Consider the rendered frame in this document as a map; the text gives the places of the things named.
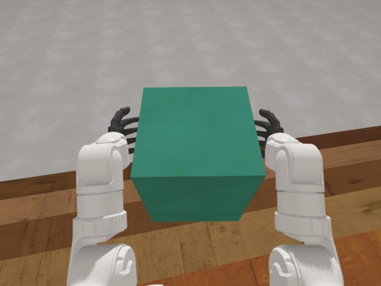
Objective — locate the robot left hand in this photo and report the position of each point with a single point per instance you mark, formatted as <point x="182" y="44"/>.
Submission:
<point x="117" y="125"/>

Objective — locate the robot right hand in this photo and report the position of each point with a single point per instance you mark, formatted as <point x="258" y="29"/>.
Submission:
<point x="273" y="126"/>

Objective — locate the right robot upper arm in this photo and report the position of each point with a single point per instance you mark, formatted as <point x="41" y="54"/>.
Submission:
<point x="303" y="265"/>

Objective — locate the robot left forearm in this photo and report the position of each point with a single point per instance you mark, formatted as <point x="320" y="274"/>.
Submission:
<point x="99" y="181"/>

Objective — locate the left robot upper arm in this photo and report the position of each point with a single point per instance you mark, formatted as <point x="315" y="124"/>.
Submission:
<point x="103" y="265"/>

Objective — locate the carton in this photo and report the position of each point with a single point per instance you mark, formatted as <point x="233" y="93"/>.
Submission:
<point x="197" y="156"/>

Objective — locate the robot right forearm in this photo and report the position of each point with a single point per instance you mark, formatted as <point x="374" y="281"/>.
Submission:
<point x="301" y="210"/>

